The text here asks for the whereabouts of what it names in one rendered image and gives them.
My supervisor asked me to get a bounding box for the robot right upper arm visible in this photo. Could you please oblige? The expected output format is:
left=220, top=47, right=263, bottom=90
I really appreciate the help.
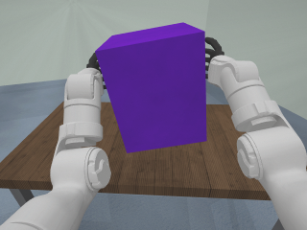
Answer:
left=237, top=126, right=307, bottom=230

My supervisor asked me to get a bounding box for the table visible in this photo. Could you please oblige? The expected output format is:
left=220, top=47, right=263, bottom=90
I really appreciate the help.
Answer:
left=0, top=101, right=307, bottom=230

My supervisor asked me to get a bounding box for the robot right forearm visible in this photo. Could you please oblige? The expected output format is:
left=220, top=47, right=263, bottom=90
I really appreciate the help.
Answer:
left=207, top=55, right=307, bottom=167

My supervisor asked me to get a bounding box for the left robot hand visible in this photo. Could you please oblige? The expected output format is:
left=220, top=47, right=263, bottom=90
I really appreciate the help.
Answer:
left=86, top=53, right=106, bottom=89

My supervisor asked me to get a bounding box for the robot left upper arm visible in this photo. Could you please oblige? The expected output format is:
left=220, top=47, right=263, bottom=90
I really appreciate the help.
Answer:
left=0, top=147, right=111, bottom=230

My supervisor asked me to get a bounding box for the right robot hand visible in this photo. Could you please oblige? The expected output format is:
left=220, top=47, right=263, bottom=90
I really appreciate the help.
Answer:
left=205, top=37, right=224, bottom=79

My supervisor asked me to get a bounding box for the robot left forearm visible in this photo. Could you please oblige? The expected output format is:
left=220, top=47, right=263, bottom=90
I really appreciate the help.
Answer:
left=50, top=67, right=105, bottom=183

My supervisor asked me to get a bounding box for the carton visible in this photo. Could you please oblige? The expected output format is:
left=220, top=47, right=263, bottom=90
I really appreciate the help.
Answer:
left=95, top=22, right=207, bottom=153

